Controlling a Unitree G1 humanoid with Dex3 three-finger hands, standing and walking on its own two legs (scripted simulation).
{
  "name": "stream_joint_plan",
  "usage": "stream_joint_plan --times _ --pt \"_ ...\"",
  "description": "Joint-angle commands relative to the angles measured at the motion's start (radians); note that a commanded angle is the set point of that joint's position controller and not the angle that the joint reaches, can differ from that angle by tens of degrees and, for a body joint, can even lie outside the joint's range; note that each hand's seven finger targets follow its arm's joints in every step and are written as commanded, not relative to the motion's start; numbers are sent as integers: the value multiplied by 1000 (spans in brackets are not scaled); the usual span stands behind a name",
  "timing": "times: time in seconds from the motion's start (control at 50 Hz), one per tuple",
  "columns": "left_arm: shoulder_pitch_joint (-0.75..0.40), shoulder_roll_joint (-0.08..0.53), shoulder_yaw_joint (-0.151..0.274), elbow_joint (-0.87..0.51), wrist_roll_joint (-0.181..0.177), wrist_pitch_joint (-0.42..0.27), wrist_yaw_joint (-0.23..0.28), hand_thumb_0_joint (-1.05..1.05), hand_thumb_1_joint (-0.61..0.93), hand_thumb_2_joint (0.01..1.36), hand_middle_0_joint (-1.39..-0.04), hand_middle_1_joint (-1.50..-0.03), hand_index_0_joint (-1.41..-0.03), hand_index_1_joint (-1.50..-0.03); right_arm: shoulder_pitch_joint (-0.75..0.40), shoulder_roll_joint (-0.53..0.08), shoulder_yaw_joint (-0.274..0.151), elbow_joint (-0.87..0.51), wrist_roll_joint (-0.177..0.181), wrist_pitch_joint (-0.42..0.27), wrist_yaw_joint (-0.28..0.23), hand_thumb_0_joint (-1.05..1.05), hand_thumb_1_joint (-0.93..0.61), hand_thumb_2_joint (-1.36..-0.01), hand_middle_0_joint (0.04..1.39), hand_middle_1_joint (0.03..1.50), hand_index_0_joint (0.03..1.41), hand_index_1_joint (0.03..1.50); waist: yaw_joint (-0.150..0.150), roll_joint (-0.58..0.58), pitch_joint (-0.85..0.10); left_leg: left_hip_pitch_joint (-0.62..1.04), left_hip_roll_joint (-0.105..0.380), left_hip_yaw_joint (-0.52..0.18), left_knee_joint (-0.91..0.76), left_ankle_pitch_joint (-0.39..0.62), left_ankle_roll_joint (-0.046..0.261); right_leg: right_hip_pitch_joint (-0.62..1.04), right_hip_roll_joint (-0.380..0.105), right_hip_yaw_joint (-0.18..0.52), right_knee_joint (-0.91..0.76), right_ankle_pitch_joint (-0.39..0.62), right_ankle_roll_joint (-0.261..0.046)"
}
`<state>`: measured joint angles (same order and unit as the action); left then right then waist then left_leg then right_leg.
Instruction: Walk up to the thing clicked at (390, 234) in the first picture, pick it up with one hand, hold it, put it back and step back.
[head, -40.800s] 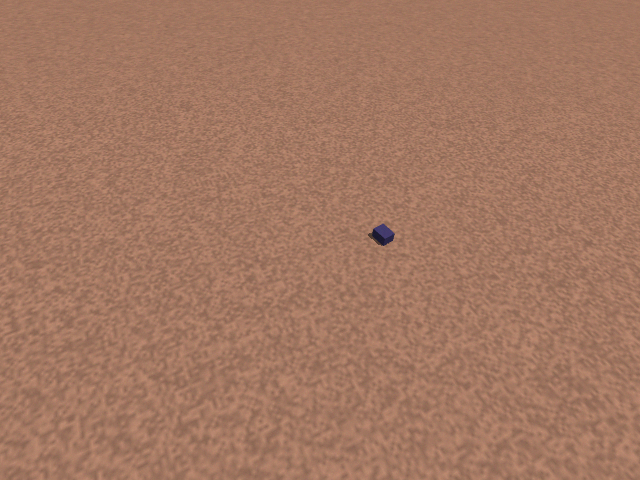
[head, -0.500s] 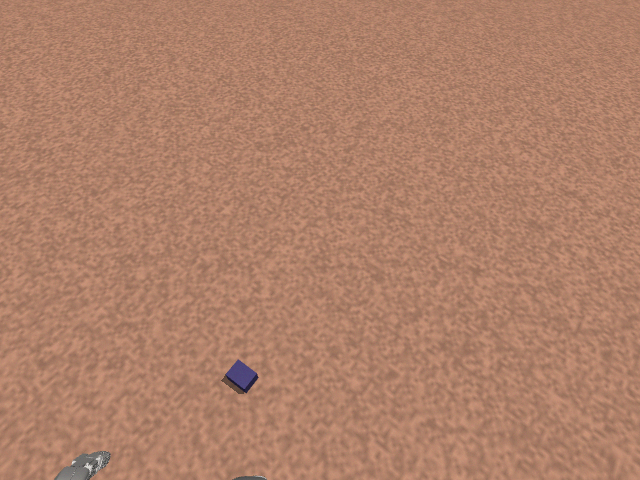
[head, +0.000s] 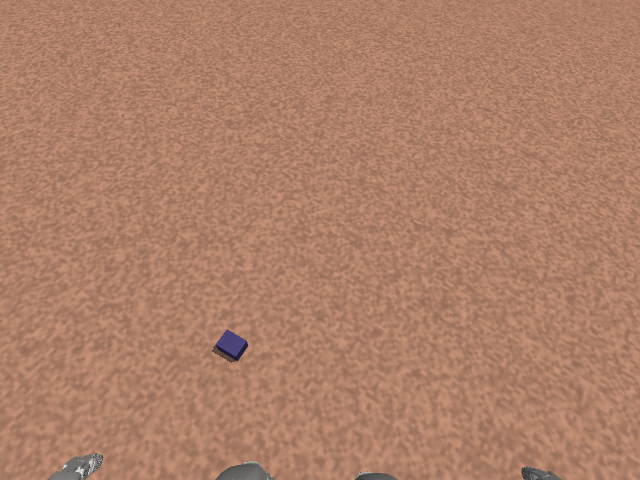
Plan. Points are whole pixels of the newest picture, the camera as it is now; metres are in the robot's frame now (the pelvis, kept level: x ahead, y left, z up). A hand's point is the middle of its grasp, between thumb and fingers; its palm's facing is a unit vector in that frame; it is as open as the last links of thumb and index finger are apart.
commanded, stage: step back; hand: left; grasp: from above
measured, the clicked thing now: (232, 345) +0.53 +0.24 -0.73
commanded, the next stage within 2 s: none
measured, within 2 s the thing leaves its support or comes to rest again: neither
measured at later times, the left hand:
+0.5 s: hand out of the picture -0.02 +0.26 -0.14, palm faces +0.06 -0.94 -0.35, open 7.4 cm
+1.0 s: hand out of the picture -0.21 +0.21 -0.13, palm faces +0.04 -0.91 -0.42, open 7.4 cm
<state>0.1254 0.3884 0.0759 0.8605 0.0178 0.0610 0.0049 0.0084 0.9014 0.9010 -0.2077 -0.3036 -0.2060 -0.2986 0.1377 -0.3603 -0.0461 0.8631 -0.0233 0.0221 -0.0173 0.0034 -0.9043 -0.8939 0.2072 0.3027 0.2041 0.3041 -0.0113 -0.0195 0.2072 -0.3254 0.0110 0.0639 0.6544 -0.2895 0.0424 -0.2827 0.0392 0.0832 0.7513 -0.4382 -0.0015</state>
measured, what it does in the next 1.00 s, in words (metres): walks backwards: right foot, then left foot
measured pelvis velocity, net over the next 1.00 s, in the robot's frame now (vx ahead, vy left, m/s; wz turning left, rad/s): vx -0.30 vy -0.06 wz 0.04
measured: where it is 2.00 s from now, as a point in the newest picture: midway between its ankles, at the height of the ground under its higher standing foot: outside the picture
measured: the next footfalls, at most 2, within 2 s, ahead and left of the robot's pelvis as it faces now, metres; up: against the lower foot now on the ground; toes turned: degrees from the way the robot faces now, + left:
right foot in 0.02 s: +0.03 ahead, -0.13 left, +0.00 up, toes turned +4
left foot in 0.38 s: -0.09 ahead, +0.10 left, +0.00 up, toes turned +2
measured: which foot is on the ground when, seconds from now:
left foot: down 0.00-0.06, up 0.08-0.36, down 0.38-0.80, up 0.82-1.00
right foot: up 0.00-0.00, down 0.02-0.40, up 0.42-0.76, down 0.78-1.00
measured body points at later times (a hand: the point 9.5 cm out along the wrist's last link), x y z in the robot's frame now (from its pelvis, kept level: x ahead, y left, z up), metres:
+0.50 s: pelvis -0.13 -0.01 +0.01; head -0.08 +0.02 +0.45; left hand -0.02 +0.31 -0.12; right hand -0.03 -0.32 -0.10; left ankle -0.13 +0.10 -0.72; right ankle -0.10 -0.14 -0.66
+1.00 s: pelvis -0.30 -0.06 +0.00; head -0.25 -0.08 +0.45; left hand -0.22 +0.25 -0.10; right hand -0.20 -0.39 -0.12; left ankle -0.31 +0.06 -0.67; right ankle -0.25 -0.19 -0.72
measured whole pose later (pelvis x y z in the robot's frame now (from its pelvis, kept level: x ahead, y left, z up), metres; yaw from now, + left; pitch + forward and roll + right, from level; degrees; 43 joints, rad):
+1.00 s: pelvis -0.30 -0.06 +0.00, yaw +3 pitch -2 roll +1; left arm 0.18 0.36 0.07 0.82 0.04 0.06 0.00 0.01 0.90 0.90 -0.21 -0.30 -0.21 -0.30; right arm 0.21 -0.42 -0.05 0.86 -0.01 0.04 -0.02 0.00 -0.91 -0.89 0.20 0.30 0.20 0.30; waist 0.02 0.02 0.14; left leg -0.42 -0.09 -0.09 1.04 -0.49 -0.02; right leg -0.34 -0.03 0.02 0.66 -0.28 0.00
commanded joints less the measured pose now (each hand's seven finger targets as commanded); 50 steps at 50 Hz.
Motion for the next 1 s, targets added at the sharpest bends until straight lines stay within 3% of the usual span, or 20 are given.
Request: stream_joint_plan --times 0.0,0.02,0.04,0.06,0.12,0.26,0.32,0.34,0.36,0.38,0.4,0.46,0.6,0.68,0.74,0.76,0.78,0.8,0.86,0.98 --pt "123 185 62 -45 21 -45 11 0 900 900 -200 -300 -200 -300 -23 -259 -64 -73 19 -7 -10 0 -900 -900 200 300 200 300 37 72 -283 32 189 -249 -67 281 71 170 -58 31 -292 287 -50" --pt "115 249 79 -64 27 -50 11 0 900 900 -200 -300 -200 -300 -25 -223 -52 -86 25 -8 -8 0 -900 -900 200 300 200 300 33 -86 -269 -106 60 -191 68 100 5 196 -206 259 -336 383 -122" --pt "51 320 88 -87 12 -46 6 0 900 900 -200 -300 -200 -300 -60 -200 -53 -82 30 0 -16 0 -900 -900 200 300 200 300 54 -255 -211 -88 -106 -89 300 -274 -38 17 -390 425 -425 461 -294" --pt "16 309 86 -123 21 -55 7 0 900 900 -200 -300 -200 -300 -41 -226 -61 -70 21 7 -18 0 -900 -900 200 300 200 300 46 -205 -177 -66 -101 -176 481 -362 -46 -63 -424 473 -424 493 -327" --pt "-59 217 64 -146 8 -50 20 0 900 900 -200 -300 -200 -300 49 -221 -50 -30 34 4 -16 0 -900 -900 200 300 200 300 0 -104 -170 -99 -133 -209 544 -238 -50 -3 -264 200 -340 611 -226" --pt "26 208 60 -173 18 -32 23 0 900 900 -200 -300 -200 -300 59 -203 -42 -57 15 -12 -17 0 -900 -900 200 300 200 300 49 -184 -253 -81 -54 -108 109 -238 -61 228 -262 163 -249 662 -217" --pt "-15 227 53 -188 3 -17 12 0 900 900 -200 -300 -200 -300 153 -197 -55 -20 3 -22 -8 0 -900 -900 200 300 200 300 -8 -140 -292 124 -45 -48 -234 55 -35 132 -226 127 -162 527 -150" --pt "7 195 45 -193 1 -11 8 0 900 900 -200 -300 -200 -300 135 -225 -65 -28 -6 -27 -8 0 -900 -900 200 300 200 300 2 -62 -278 176 16 -148 -264 104 -12 31 -175 106 -143 371 -98" --pt "24 160 37 -201 -2 -11 5 0 900 900 -200 -300 -200 -300 112 -313 -86 -45 -25 -30 -5 0 -900 -900 200 300 200 300 8 155 -283 248 240 -447 -312 186 73 -163 -53 25 19 107 -41" --pt "-79 197 57 -214 4 -15 21 0 900 900 -200 -300 -200 -300 77 -410 -104 -66 -13 -26 3 0 -900 -900 200 300 200 300 -55 276 -227 64 405 -597 -355 319 227 -174 49 7 232 -203 -5" --pt "-102 204 64 -198 17 -13 28 0 900 900 -200 -300 -200 -300 45 -382 -100 -67 -14 -34 -3 0 -900 -900 200 300 200 300 -45 195 -186 5 413 -593 -342 364 256 -162 57 111 398 -201 -8" --pt "36 189 68 -139 -9 -9 23 0 900 900 -200 -300 -200 -300 -41 -286 -68 -86 -11 -38 -17 0 -900 -900 200 300 200 300 48 135 -187 93 260 -330 -242 527 171 -220 79 139 557 -75 -17" --pt "36 169 62 -150 6 -18 13 0 900 900 -200 -300 -200 -300 62 -268 -80 -95 -4 -31 -24 0 -900 -900 200 300 200 300 -26 163 -249 313 252 -282 -173 532 210 -235 32 74 293 -89 48" --pt "102 168 61 -105 4 -24 1 0 900 900 -200 -300 -200 -300 -4 -305 -87 -121 -12 -15 -15 0 -900 -900 200 300 200 300 2 241 -266 159 246 -274 -165 353 164 -28 -25 -27 -40 -30 15" --pt "223 186 73 -39 20 -35 -4 0 900 900 -200 -300 -200 -300 -18 -285 -73 -126 2 8 -8 0 -900 -900 200 300 200 300 52 161 -296 -40 163 -227 -70 123 71 199 -25 -48 -311 164 -31" --pt "208 257 93 -58 36 -40 -6 0 900 900 -200 -300 -200 -300 -12 -229 -62 -140 7 9 -5 0 -900 -900 200 300 200 300 50 -41 -249 -236 19 -205 82 -105 5 205 -184 236 -373 62 -84" --pt "121 376 114 -101 29 -33 -7 0 900 900 -200 -300 -200 -300 -61 -211 -65 -152 15 11 -23 0 -900 -900 200 300 200 300 86 -292 -194 -188 -114 -143 359 -323 -44 -103 -422 472 -499 7 -258" --pt "36 379 109 -137 29 -40 0 0 900 900 -200 -300 -200 -300 -50 -253 -79 -141 15 16 -26 0 -900 -900 200 300 200 300 58 -260 -121 -128 -68 -243 524 -315 -53 -266 -482 532 -536 -1 -301" --pt "-99 246 78 -156 29 -42 15 0 900 900 -200 -300 -200 -300 69 -239 -64 -75 29 5 -18 0 -900 -900 200 300 200 300 -21 -121 -133 -131 -127 -214 575 -159 -52 -148 -266 157 -348 287 -187" --pt "8 242 71 -157 29 -32 30 0 900 900 -200 -300 -200 -300 67 -207 -48 -90 6 -10 -15 0 -900 -900 200 300 200 300 51 -190 -215 -112 -43 -119 135 -235 -52 157 -299 147 -233 540 -188"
